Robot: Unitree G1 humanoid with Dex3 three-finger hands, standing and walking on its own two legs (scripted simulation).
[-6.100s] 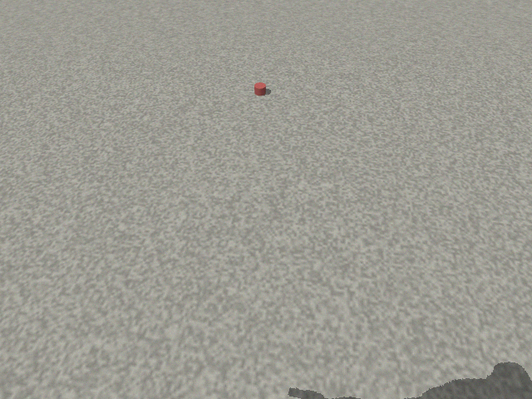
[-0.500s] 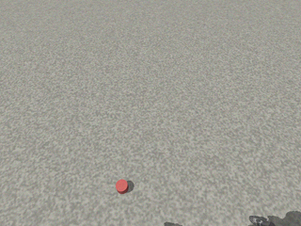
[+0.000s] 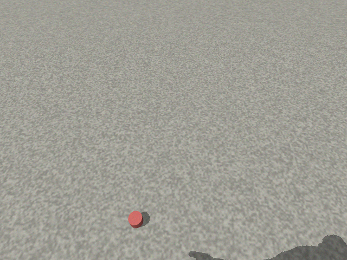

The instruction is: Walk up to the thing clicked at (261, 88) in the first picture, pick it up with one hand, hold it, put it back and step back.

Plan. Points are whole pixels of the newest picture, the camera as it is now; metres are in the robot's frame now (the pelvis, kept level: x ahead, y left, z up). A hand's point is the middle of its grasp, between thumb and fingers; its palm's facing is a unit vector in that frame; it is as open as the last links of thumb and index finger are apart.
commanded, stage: walk up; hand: left
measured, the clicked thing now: (135, 219) +0.44 +0.24 -0.76
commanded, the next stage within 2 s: stand in 0.34 s
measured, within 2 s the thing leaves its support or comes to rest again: neither
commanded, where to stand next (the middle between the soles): +0.03 +0.00 m, yaw +1 degrees
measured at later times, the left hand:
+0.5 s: hand out of the picture +0.09 +0.25 -0.16, palm faces -0.03 -0.94 -0.33, open 7.4 cm
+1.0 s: hand out of the picture +0.08 +0.25 -0.16, palm faces -0.03 -0.94 -0.34, open 7.4 cm
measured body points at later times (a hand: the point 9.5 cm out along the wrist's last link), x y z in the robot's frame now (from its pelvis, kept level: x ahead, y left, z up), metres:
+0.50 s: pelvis +0.00 +0.00 +0.00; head +0.01 +0.00 +0.45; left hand +0.09 +0.30 -0.13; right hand +0.08 -0.30 -0.13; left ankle +0.00 +0.13 -0.75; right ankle +0.02 -0.13 -0.75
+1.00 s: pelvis +0.00 -0.01 +0.00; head +0.01 -0.01 +0.45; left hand +0.08 +0.30 -0.13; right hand +0.08 -0.30 -0.13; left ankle +0.00 +0.13 -0.75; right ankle +0.02 -0.13 -0.75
